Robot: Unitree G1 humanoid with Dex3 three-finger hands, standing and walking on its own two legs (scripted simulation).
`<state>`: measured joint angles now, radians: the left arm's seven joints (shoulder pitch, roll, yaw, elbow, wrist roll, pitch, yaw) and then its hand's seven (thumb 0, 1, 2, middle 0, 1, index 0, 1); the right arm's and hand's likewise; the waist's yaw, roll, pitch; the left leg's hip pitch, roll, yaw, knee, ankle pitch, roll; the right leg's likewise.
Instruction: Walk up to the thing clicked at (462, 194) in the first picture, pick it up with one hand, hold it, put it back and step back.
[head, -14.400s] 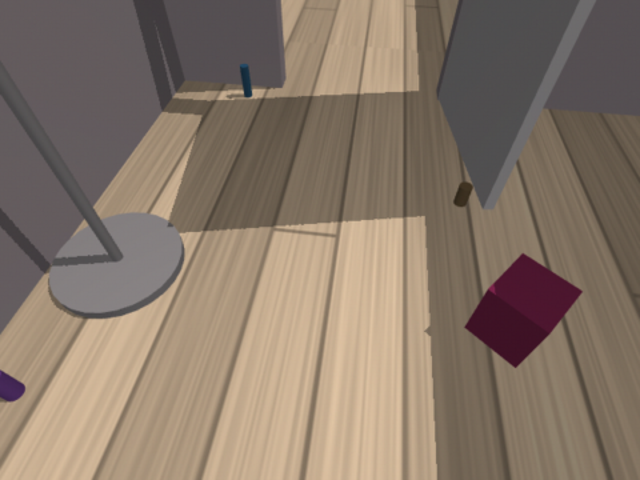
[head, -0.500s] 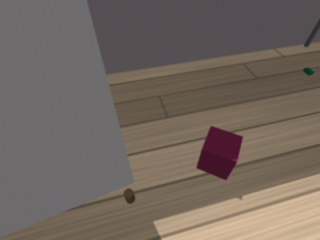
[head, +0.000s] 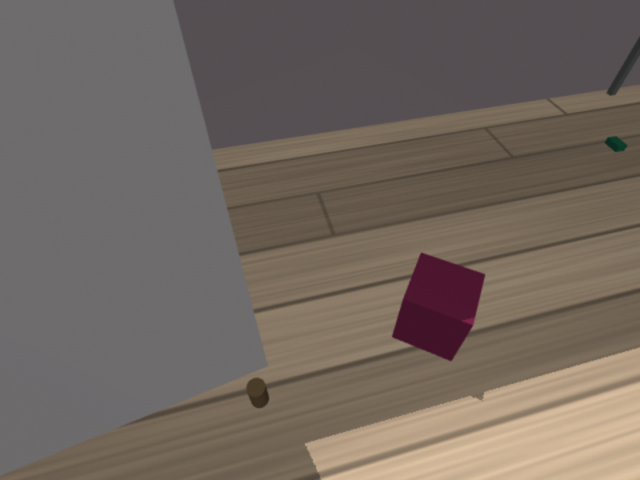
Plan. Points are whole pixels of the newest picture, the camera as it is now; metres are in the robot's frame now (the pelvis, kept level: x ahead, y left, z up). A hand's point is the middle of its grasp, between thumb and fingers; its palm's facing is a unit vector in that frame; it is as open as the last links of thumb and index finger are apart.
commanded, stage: walk up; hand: left
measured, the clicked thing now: (258, 393) +0.48 +0.21 -0.73
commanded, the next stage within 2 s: none
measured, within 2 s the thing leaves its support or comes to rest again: neither
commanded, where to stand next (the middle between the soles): +0.08 +0.00 m, yaw -3 degrees
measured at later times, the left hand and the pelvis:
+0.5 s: hand out of the picture +0.16 +0.26 -0.17, palm faces -0.05 -0.93 -0.35, open 7.4 cm; pelvis +0.05 +0.01 -0.02, yaw -3 degrees
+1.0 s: hand out of the picture +0.12 +0.25 -0.16, palm faces -0.07 -0.94 -0.33, open 7.4 cm; pelvis +0.01 +0.01 +0.00, yaw -4 degrees
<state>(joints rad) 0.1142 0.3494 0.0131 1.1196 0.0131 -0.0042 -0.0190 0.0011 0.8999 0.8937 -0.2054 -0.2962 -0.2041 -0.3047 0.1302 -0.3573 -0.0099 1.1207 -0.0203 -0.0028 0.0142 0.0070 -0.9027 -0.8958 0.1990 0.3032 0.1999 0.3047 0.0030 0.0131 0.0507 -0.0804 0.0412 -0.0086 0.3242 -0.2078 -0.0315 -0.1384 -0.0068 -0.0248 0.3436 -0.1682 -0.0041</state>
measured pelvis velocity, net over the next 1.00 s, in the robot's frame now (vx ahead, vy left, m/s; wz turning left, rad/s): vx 0.01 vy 0.01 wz -0.07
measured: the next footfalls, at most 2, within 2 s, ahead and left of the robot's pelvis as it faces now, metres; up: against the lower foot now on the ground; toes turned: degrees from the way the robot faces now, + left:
none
